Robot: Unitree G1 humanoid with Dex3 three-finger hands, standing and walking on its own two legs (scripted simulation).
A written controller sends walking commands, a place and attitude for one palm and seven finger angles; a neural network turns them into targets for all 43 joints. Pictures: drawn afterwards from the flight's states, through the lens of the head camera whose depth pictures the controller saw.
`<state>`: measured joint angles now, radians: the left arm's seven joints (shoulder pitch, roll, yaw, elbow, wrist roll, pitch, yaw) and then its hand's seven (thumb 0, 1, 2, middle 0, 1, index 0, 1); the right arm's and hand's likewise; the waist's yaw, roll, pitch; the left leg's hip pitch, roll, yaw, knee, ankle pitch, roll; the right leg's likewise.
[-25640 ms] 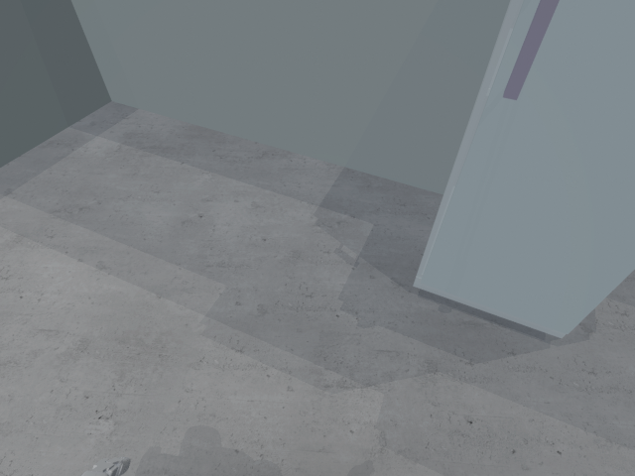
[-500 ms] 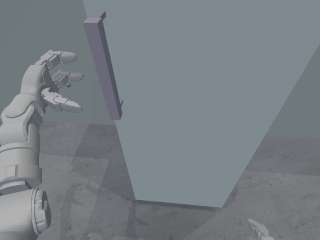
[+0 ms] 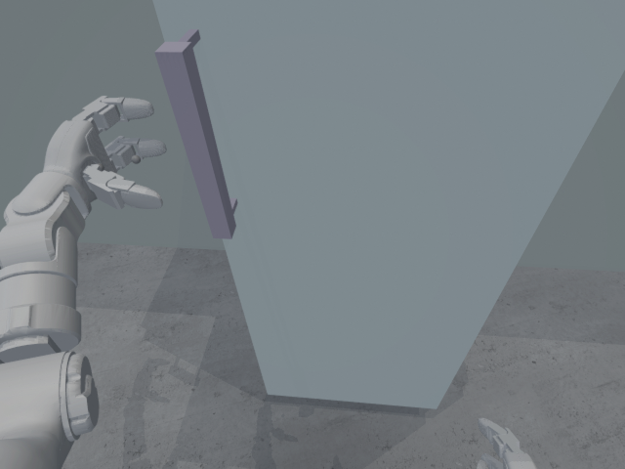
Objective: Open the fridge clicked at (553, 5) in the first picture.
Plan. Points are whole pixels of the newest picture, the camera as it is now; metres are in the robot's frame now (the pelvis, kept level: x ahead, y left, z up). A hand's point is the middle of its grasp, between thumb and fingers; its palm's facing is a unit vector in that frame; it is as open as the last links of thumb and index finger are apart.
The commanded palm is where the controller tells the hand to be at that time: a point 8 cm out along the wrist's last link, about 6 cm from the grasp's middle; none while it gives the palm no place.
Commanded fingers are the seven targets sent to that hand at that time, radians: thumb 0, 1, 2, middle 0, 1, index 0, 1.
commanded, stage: move the hooked fingers beside the handle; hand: left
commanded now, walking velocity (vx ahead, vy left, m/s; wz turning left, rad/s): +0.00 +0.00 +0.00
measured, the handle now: (210, 146) +0.45 +0.15 +0.22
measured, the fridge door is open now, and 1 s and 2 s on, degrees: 0 0 0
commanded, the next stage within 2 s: feel for the door with the fingertips in 1.04 s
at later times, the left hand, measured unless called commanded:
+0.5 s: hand (141, 166) +0.39 +0.22 +0.22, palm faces -0.03 -1.00 -0.06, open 14.0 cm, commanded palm +0.37 +0.27 +0.23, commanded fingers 0.00 -0.50 0.30 -0.30 -1.20 -0.30 -1.20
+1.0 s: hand (133, 169) +0.39 +0.22 +0.22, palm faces +0.00 -1.00 -0.06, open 14.0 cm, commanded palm +0.36 +0.26 +0.22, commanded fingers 0.00 -0.50 0.30 -0.30 -1.20 -0.30 -1.20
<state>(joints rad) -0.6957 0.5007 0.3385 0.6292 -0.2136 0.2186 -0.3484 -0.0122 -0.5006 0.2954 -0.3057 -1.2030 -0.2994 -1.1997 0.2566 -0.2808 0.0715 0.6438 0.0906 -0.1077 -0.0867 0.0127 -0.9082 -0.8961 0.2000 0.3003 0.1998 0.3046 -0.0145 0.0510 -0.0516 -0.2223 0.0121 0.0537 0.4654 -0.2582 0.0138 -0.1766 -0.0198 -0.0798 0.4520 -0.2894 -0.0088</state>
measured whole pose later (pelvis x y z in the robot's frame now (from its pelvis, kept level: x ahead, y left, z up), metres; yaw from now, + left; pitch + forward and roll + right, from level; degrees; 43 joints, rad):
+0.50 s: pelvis +0.00 -0.01 +0.00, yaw +0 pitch +1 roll +0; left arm -0.65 0.48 0.33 0.57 -0.22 0.18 -0.37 -0.01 -0.50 0.30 -0.30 -1.20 -0.30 -1.20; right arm 0.27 -0.29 0.06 0.64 0.09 -0.10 -0.09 0.01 -0.91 -0.90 0.20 0.30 0.20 0.30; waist -0.01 0.05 -0.04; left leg -0.22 0.02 0.04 0.47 -0.26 0.01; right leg -0.17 -0.02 -0.09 0.46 -0.29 -0.02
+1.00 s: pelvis +0.00 +0.00 +0.00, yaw +0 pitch +0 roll +0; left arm -0.65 0.50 0.33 0.58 -0.22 0.24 -0.35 -0.01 -0.50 0.30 -0.30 -1.20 -0.30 -1.20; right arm 0.25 -0.29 0.07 0.63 0.10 -0.10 -0.09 0.01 -0.91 -0.90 0.20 0.30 0.20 0.30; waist -0.01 0.06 -0.05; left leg -0.22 0.01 0.05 0.47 -0.26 0.01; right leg -0.17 -0.02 -0.08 0.46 -0.29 -0.01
